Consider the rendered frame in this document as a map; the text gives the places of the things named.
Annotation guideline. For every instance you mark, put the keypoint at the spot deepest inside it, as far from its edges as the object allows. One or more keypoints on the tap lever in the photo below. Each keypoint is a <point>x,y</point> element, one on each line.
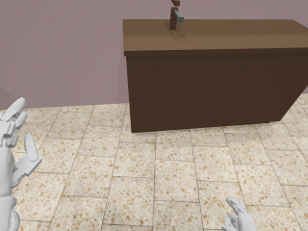
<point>180,18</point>

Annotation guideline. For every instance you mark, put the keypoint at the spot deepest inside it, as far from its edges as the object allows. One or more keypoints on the counter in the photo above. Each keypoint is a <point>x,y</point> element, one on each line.
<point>203,73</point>

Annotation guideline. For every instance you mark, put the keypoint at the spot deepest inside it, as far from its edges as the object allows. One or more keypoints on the robot left hand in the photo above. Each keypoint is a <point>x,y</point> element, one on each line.
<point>10,124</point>

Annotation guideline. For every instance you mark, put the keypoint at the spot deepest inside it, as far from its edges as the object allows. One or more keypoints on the robot right hand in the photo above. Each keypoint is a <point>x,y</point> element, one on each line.
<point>244,221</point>

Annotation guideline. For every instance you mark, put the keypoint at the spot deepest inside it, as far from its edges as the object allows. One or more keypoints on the left robot forearm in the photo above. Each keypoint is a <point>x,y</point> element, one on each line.
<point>9,218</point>

